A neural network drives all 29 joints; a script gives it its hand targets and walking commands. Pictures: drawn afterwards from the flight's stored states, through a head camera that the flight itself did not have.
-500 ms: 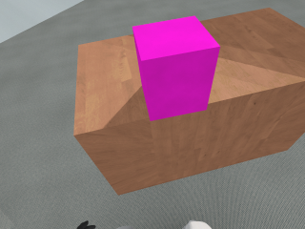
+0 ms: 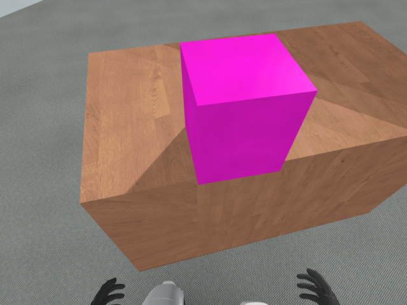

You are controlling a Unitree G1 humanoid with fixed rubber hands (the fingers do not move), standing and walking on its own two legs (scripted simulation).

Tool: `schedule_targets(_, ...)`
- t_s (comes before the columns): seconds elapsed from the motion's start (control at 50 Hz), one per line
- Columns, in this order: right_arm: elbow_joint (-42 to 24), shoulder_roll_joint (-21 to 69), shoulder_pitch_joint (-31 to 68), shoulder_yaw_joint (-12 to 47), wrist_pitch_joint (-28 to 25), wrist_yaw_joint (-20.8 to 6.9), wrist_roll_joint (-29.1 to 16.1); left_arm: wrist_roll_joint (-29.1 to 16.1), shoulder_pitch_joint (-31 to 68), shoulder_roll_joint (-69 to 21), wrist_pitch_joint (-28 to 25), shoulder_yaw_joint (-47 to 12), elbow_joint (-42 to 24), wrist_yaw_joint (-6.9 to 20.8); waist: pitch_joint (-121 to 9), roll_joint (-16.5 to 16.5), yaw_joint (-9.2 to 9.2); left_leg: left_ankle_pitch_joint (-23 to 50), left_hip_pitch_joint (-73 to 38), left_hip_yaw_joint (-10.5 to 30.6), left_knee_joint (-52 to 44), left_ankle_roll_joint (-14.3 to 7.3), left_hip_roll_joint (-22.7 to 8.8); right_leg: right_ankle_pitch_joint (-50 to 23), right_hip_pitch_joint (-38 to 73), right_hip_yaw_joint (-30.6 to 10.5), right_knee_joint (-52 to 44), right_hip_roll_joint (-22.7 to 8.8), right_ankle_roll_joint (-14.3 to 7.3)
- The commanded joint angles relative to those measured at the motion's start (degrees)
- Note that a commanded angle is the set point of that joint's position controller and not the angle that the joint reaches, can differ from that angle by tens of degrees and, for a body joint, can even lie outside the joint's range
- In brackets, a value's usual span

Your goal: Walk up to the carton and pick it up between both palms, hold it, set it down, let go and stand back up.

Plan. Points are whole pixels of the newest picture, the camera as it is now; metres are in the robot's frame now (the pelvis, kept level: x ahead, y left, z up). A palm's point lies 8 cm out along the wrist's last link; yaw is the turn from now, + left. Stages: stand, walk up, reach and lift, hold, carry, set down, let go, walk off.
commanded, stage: walk up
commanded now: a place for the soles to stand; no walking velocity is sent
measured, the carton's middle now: (234, 112) +0.50 -0.06 +0.08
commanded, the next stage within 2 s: none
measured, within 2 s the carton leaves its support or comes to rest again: neither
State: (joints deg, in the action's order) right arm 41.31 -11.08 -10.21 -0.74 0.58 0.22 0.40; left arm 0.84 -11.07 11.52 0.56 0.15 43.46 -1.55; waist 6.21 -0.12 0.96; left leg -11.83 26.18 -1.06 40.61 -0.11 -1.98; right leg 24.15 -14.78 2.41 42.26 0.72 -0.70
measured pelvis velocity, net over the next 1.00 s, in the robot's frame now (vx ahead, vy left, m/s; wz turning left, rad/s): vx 0.01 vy -0.17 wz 0.19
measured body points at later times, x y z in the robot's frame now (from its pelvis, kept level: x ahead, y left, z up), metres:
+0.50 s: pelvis +0.00 -0.01 +0.01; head +0.03 +0.01 +0.46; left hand +0.10 +0.25 -0.13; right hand +0.09 -0.28 -0.10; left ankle +0.11 +0.12 -0.71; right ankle -0.03 -0.12 -0.69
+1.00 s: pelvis +0.01 -0.17 +0.02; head -0.02 -0.18 +0.47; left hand -0.01 +0.09 -0.11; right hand +0.16 -0.40 -0.10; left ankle +0.01 -0.04 -0.64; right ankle +0.03 -0.25 -0.71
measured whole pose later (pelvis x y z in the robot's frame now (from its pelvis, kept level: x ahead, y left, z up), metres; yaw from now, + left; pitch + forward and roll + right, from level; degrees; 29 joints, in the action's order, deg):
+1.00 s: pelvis +0.01 -0.17 +0.02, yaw +11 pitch -2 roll +1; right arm 42.7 -13.3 -18.1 -3.8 0.4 1.9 2.7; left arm 0.9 -21.4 13.7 1.8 1.1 46.3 0.3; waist -2.0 -0.7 -3.3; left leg -24.2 30.2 3.7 64.6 0.0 4.6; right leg 19.3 -13.8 8.3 35.0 -2.2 -3.0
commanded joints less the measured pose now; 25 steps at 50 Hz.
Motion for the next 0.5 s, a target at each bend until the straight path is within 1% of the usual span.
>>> schedule_targets(0.0, -2.4, -8.1, -1.2, -1.9, -0.2, -0.3, -0.4, -0.8, 1.0, 7.8, -0.5, 2.1, -2.7, 0.5, -8.2, -1.6, 0.70, 3.0, -12.8, 7.3, -6.8, -3.6, -2.6, 1.6, -7.4, -9.2, -16.3, -7.8, -3.6)
schedule_targets(0.04, -1.6, -8.9, -1.6, -1.8, -0.6, -0.4, -0.2, -0.9, 1.6, 7.2, -0.4, 1.8, -3.0, 0.4, -7.5, -2.9, 0.37, 7.3, -11.1, 7.8, -6.7, -4.1, -3.0, -1.1, -5.8, -8.0, -16.7, -7.6, -3.2)
schedule_targets(0.06, -1.4, -9.0, -1.3, -1.8, -0.8, -0.4, 0.0, -0.9, 1.5, 7.2, -0.4, 1.8, -2.9, 0.5, -7.1, -3.3, 0.14, 8.2, -10.6, 7.5, -6.6, -4.2, -2.8, -1.8, -5.7, -7.9, -17.0, -7.9, -3.1)
schedule_targets(0.1, -1.2, -8.6, -0.8, -1.6, -1.0, -0.3, 0.1, -1.1, 2.0, 7.8, -0.2, 1.9, -2.5, 0.7, -4.8, -4.6, 0.06, 6.6, -9.9, 6.4, -6.2, -3.7, -1.7, -0.1, -7.3, -8.2, -18.9, -8.9, -3.4)
schedule_targets(0.16, -0.4, -8.7, -1.4, -1.6, -1.1, -0.2, 0.1, -1.1, 3.4, 8.4, 0.2, 2.0, -2.2, 0.8, -1.4, -5.0, 0.44, 3.8, -8.8, 6.1, -6.6, -3.0, -0.7, 3.6, -9.4, -7.8, -21.0, -9.9, -3.9)
schedule_targets(0.24, 0.4, -9.8, -2.6, -1.7, -1.5, -0.2, 0.1, -0.9, 3.2, 9.1, 0.4, 1.9, -1.4, 1.0, -0.1, -2.5, 0.28, 2.7, -7.7, 8.1, -8.2, -2.9, -1.0, 6.7, -8.8, -5.8, -20.5, -9.0, -3.6)
schedule_targets(0.28, 0.6, -10.3, -3.1, -1.8, -1.7, -0.1, 0.0, -0.8, 2.8, 9.1, 0.6, 1.9, -1.0, 1.0, -0.2, -0.4, 0.09, 2.0, -6.3, 9.8, -9.6, -3.1, -1.4, 6.5, -7.0, -4.4, -19.0, -8.1, -3.4)
schedule_targets(0.34, 0.6, -11.3, -3.2, -1.9, -1.8, 0.0, -0.2, -0.7, 0.8, 8.7, 0.7, 1.7, -0.5, 1.1, -2.2, 4.0, -0.93, -1.2, -3.1, 14.7, -13.9, -3.9, -3.4, 5.1, -1.8, -1.9, -15.3, -5.4, -2.7)
schedule_targets(0.36, 1.4, -13.1, -13.7, -4.2, -2.1, 2.1, 1.4, 3.4, 1.5, 12.2, 2.1, 2.9, -2.4, 2.7, -3.9, 4.2, 1.79, -16.2, -12.1, 26.4, -19.1, -6.6, -9.9, 12.7, -9.4, 2.7, -3.2, -1.3, -0.3)
schedule_targets(0.38, 2.6, -16.4, -19.1, -5.6, -1.9, 3.7, 1.4, 4.2, 1.0, 11.0, 3.1, 3.0, -3.3, 3.5, -5.5, 8.5, 2.89, -27.4, -17.1, 41.0, -25.7, -9.9, -16.8, 17.0, -16.2, 1.6, 6.9, 0.9, 1.2)
schedule_targets(0.4, 2.9, -16.8, -20.3, -6.0, -1.6, 5.2, 1.1, 4.9, 0.6, 10.9, 3.8, 3.2, -3.8, 3.8, -5.1, 7.6, 2.69, -33.9, -16.8, 46.3, -27.9, -10.9, -19.3, 16.1, -19.1, -2.3, 13.5, -0.9, 1.7)
schedule_targets(0.42, 2.8, -16.1, -19.2, -6.0, -1.6, 6.4, 1.0, 5.0, 0.7, 10.7, 4.2, 3.4, -3.9, 4.0, -4.5, 6.6, 2.23, -35.3, -15.9, 46.4, -28.1, -10.7, -19.3, 14.2, -20.8, -3.4, 16.5, -1.8, 2.4)
schedule_targets(0.44, 2.5, -15.4, -18.3, -5.9, -1.8, 7.1, 1.2, 4.8, 0.5, 10.0, 4.2, 3.3, -4.2, 4.1, -5.2, 6.5, 1.89, -33.2, -16.5, 45.0, -27.3, -10.1, -18.3, 12.0, -21.9, -4.5, 17.7, -2.6, 2.9)
schedule_targets(0.46, 1.8, -14.2, -17.2, -5.8, -2.1, 7.4, 1.5, 4.6, -0.4, 9.3, 4.2, 3.3, -4.2, 4.2, -6.9, 7.1, 1.26, -29.2, -17.2, 41.9, -26.1, -9.0, -16.7, 8.9, -21.6, -5.7, 18.5, -3.5, 3.4)
schedule_targets(0.48, 0.9, -13.3, -15.6, -5.8, -2.5, 7.5, 1.7, 4.3, -1.8, 8.9, 4.1, 3.2, -4.1, 4.2, -9.0, 8.2, 0.30, -25.5, -17.5, 37.7, -25.1, -7.8, -14.9, 6.3, -20.3, -6.2, 19.2, -3.9, 3.9)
